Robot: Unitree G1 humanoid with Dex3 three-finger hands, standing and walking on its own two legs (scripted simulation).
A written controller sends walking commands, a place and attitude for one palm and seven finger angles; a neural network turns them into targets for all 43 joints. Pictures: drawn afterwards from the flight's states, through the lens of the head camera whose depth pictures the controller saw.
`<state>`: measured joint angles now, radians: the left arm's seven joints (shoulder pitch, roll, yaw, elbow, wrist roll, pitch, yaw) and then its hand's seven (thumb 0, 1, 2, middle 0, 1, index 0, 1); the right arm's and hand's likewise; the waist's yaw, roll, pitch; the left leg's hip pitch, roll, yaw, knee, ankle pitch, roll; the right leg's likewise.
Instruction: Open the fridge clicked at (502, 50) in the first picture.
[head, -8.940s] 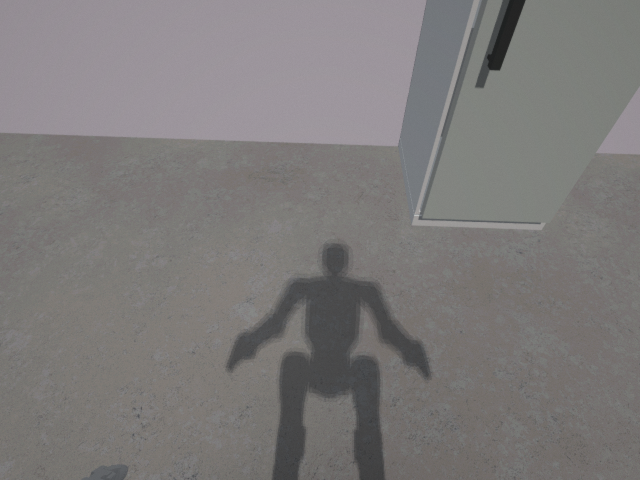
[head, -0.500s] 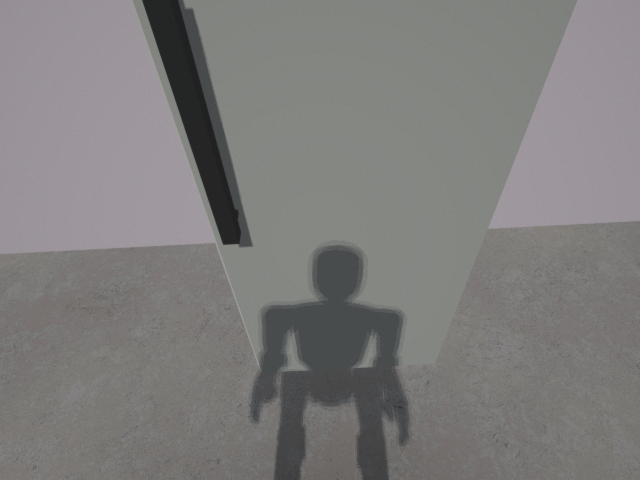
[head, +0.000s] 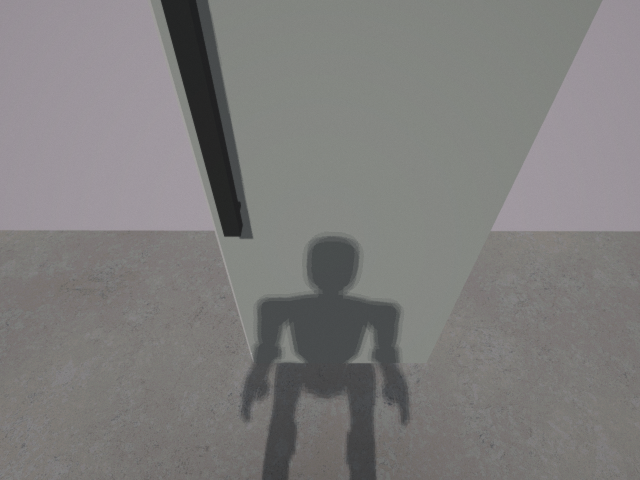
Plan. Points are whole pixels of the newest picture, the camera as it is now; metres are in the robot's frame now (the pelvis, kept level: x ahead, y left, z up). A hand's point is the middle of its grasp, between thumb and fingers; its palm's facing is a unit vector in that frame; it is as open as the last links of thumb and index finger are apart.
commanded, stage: look again from close up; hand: left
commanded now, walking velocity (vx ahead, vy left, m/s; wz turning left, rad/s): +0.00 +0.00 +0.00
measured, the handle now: (213, 120) +0.52 +0.19 +0.19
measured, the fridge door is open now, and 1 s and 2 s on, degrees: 0 0 0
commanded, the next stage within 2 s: raise the hand to about handle height in 0.72 s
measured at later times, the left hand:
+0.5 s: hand out of the picture +0.03 +0.23 -0.16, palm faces +0.02 -0.97 -0.26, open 7.3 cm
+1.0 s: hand (138, 418) +0.19 +0.24 -0.01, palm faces +0.28 -0.95 -0.11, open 7.5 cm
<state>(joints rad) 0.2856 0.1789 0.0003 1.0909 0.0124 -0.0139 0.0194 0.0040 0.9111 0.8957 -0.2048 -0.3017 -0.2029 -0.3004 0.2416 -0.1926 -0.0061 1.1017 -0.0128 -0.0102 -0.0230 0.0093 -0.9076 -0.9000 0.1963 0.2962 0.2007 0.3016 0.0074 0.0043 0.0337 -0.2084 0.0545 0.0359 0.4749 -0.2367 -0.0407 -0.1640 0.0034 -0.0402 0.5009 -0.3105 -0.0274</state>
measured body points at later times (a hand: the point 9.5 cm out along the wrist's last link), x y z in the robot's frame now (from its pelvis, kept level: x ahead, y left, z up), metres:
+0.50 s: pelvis +0.00 +0.02 +0.00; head +0.01 +0.01 +0.45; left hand +0.03 +0.28 -0.14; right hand +0.04 -0.23 -0.15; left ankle +0.01 +0.15 -0.74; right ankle -0.02 -0.10 -0.74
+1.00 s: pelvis -0.01 +0.02 -0.01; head +0.00 +0.01 +0.44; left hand +0.17 +0.29 +0.00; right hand +0.12 -0.23 -0.12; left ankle +0.01 +0.15 -0.74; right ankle -0.02 -0.10 -0.74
